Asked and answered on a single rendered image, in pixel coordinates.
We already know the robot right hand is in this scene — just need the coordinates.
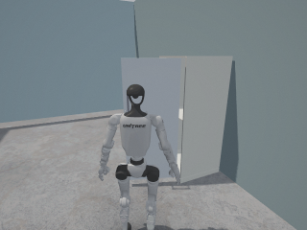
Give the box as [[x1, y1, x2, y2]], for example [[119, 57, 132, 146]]
[[169, 167, 180, 185]]

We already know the left robot shin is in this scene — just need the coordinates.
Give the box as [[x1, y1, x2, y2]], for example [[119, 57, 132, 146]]
[[119, 195, 130, 230]]

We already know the robot torso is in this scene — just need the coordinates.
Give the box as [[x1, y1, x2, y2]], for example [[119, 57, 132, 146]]
[[119, 110, 152, 178]]

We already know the handle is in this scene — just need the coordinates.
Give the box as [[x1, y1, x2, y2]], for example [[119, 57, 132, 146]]
[[126, 90, 130, 112]]

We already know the fridge door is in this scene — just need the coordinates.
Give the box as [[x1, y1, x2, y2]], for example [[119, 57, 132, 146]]
[[121, 57, 181, 180]]

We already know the robot left forearm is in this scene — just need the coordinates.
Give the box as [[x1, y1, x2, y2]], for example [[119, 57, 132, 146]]
[[99, 140, 111, 167]]

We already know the robot left hand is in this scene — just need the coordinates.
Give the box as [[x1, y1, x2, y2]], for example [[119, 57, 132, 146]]
[[98, 166, 110, 181]]

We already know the robot left upper arm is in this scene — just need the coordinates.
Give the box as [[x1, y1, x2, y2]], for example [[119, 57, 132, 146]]
[[103, 113, 122, 149]]

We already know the robot right upper arm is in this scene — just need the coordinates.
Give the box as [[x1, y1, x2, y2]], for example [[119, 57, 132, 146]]
[[150, 114, 170, 150]]

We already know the robot right forearm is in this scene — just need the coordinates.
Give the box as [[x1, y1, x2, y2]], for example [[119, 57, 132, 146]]
[[163, 140, 178, 170]]

